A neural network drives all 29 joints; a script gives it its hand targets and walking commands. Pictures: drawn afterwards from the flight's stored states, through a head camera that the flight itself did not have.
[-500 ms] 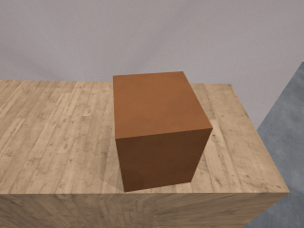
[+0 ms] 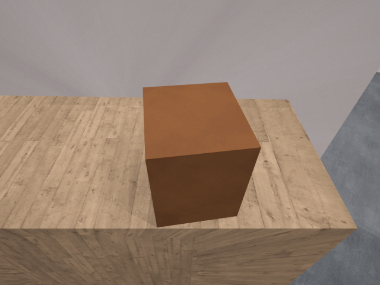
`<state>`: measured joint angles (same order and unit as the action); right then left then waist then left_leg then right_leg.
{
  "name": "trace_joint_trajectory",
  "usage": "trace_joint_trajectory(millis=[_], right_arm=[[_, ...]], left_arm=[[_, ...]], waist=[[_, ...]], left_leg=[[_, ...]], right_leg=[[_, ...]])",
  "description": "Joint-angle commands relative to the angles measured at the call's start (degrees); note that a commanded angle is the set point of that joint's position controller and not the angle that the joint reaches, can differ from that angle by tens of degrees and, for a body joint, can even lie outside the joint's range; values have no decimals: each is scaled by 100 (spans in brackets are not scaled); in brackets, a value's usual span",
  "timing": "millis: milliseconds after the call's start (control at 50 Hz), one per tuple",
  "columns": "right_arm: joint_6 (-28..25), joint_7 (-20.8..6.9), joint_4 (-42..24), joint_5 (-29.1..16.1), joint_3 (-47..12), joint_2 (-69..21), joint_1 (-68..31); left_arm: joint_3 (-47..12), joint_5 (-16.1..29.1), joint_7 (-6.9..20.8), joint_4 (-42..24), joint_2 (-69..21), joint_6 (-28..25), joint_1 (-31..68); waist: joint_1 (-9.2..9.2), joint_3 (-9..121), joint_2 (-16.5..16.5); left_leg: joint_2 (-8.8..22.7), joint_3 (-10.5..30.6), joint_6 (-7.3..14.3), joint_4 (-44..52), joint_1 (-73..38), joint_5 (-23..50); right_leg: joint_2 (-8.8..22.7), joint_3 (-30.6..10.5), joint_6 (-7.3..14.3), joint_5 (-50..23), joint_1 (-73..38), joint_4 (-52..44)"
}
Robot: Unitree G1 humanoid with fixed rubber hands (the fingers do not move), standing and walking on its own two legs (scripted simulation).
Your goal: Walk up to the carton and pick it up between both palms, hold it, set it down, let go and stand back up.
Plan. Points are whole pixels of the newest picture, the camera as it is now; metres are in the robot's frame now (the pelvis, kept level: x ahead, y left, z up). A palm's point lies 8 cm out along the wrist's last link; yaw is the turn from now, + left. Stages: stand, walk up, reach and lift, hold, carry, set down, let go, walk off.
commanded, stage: stand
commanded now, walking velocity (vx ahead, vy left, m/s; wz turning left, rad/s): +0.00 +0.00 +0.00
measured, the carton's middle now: (192, 154) +0.42 +0.00 +0.05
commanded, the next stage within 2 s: none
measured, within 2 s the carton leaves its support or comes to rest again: neither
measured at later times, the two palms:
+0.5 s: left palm out of the picture +0.06 +0.28 -0.12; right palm out of the picture +0.07 -0.29 -0.12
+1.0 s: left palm out of the picture +0.07 +0.28 -0.12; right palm out of the picture +0.08 -0.29 -0.12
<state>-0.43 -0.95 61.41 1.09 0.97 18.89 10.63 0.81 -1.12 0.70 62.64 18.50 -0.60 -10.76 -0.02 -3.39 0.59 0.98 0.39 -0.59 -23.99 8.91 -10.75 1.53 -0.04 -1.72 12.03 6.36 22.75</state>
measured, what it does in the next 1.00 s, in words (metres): stands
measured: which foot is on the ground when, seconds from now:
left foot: down 0.00-1.00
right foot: down 0.00-1.00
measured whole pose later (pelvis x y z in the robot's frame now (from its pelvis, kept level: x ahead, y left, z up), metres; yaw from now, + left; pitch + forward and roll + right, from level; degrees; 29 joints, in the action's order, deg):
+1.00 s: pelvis +0.02 +0.00 +0.00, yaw +0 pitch -4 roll +0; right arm -0.5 -0.3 64.1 0.6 0.2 18.5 7.0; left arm 0.9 -0.5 0.4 65.4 18.1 -0.3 -6.9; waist -0.2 -4.1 0.4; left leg 0.9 1.0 -0.9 -22.2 7.7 -11.1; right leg 1.6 0.3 -1.7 12.4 4.7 20.6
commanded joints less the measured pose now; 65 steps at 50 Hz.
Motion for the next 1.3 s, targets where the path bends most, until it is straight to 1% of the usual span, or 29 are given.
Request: trace_joint_trajectory(millis=[0, 60, 180, 200, 300, 320, 340, 380, 400, 420, 460, 480, 560, 580, 600, 660, 700, 860, 880, 1040, 1060, 1080, 1140, 1220, 1280], right_arm=[[-170, 83, -373, -22, 263, 1307, -377], [-155, 94, -319, -22, 256, 1326, -381], [-156, 112, -238, -48, 239, 1340, -377], [-156, 110, -229, -45, 233, 1345, -402], [-143, 125, -196, -55, 215, 1323, -399], [-143, 131, -190, -49, 213, 1331, -423], [-140, 131, -184, -53, 205, 1324, -412], [-143, 135, -190, -58, 212, 1328, -427], [-146, 138, -191, -60, 209, 1329, -445], [-153, 136, -191, -51, 204, 1330, -463], [-150, 135, -183, -53, 207, 1329, -453], [-149, 135, -179, -47, 212, 1345, -484], [-156, 136, -189, -53, 198, 1305, -519], [-155, 140, -193, -58, 196, 1315, -541], [-160, 140, -186, -51, 195, 1308, -559], [-159, 144, -176, -47, 205, 1338, -607], [-157, 147, -154, -47, 203, 1352, -598], [-156, 160, -130, -52, 188, 1319, -584], [-155, 163, -122, -51, 191, 1322, -600], [-150, 171, -117, -53, 188, 1331, -639], [-148, 174, -112, -50, 184, 1306, -635], [-150, 175, -121, -48, 194, 1327, -643], [-144, 166, -118, -48, 190, 1324, -614], [-155, 169, -111, -49, 190, 1328, -633], [-153, 168, -125, -47, 193, 1322, -656]], left_arm=[[288, 1, -82, -333, 1271, -152, 321], [290, 25, -86, -297, 1280, -152, 304], [274, 40, -103, -228, 1265, -142, 356], [273, 40, -101, -227, 1255, -142, 370], [267, 59, -109, -186, 1262, -129, 421], [269, 46, -107, -180, 1247, -125, 421], [270, 54, -108, -174, 1277, -125, 412], [267, 54, -107, -152, 1251, -123, 415], [268, 49, -107, -156, 1268, -123, 448], [267, 50, -107, -151, 1242, -123, 459], [271, 43, -112, -147, 1259, -121, 502], [271, 56, -113, -153, 1248, -123, 496], [272, 50, -109, -144, 1250, -121, 528], [272, 54, -106, -151, 1248, -124, 544], [266, 57, -112, -139, 1239, -120, 570], [266, 56, -117, -136, 1228, -119, 599], [260, 64, -112, -109, 1239, -117, 573], [255, 62, -117, -79, 1227, -105, 583], [256, 60, -116, -78, 1234, -104, 579], [264, 61, -120, -70, 1258, -93, 630], [268, 53, -119, -77, 1254, -95, 632], [262, 55, -119, -69, 1235, -93, 624], [256, 58, -123, -68, 1229, -96, 610], [267, 66, -125, -70, 1249, -97, 643], [264, 62, -130, -70, 1247, -90, 655]], waist=[[13, 120, -29], [0, 152, 9], [18, 214, -37], [3, 225, -1], [2, 162, -91], [-13, 154, -28], [-13, 151, -66], [-5, 198, -27], [-2, 169, -86], [0, 160, -27], [13, 181, -79], [-16, 186, -5], [-10, 233, -53], [-10, 279, -5], [2, 304, -57], [-7, 384, 10], [-14, 371, -23], [-9, 417, 26], [-25, 396, -15], [-22, 370, 30], [-16, 372, -38], [-18, 379, 5], [-14, 388, -45], [-13, 406, -2], [-2, 408, -53]], left_leg=[[534, 704, 299, 733, 122, -521], [540, 700, 302, 706, 103, -332], [548, 679, 287, 630, 5, 63], [547, 660, 283, 601, 1, 137], [553, 646, 267, 603, -13, 321], [551, 630, 275, 594, 0, 284], [553, 641, 265, 598, -13, 317], [558, 630, 266, 584, -39, 353], [560, 632, 258, 598, -45, 380], [555, 625, 252, 597, -35, 375], [560, 627, 239, 618, -56, 412], [565, 616, 244, 611, -59, 454], [571, 608, 229, 601, -83, 555], [580, 605, 229, 606, -128, 598], [595, 623, 241, 598, -125, 637], [584, 588, 230, 593, -164, 740], [587, 603, 225, 603, -169, 771], [602, 596, 216, 614, -204, 875], [604, 599, 217, 597, -197, 933], [597, 591, 194, 620, -182, 947], [597, 588, 190, 628, -208, 942], [599, 585, 199, 623, -216, 958], [593, 580, 195, 609, -246, 1010], [596, 562, 185, 591, -257, 1076], [602, 573, 191, 610, -271, 1099]], right_leg=[[475, -546, 334, 246, 301, -676], [478, -526, 320, 115, 238, -655], [511, -521, 317, -111, 191, -646], [512, -518, 312, -146, 184, -651], [512, -498, 300, -214, 200, -656], [514, -504, 293, -212, 182, -678], [514, -497, 293, -214, 175, -672], [529, -499, 296, -247, 152, -691], [525, -490, 294, -271, 168, -679], [521, -489, 282, -250, 158, -694], [516, -471, 279, -302, 146, -668], [522, -476, 280, -324, 130, -675], [526, -463, 273, -372, 92, -670], [526, -460, 272, -422, 75, -664], [530, -446, 269, -467, 44, -655], [542, -444, 272, -571, -28, -637], [539, -427, 262, -607, -23, -631], [548, -422, 268, -636, -86, -625], [551, -417, 265, -684, -92, -628], [557, -409, 258, -706, -104, -638], [543, -394, 248, -676, -92, -639], [558, -397, 255, -701, -92, -636], [561, -396, 255, -740, -100, -647], [575, -408, 258, -798, -126, -644], [569, -390, 250, -833, -121, -630]])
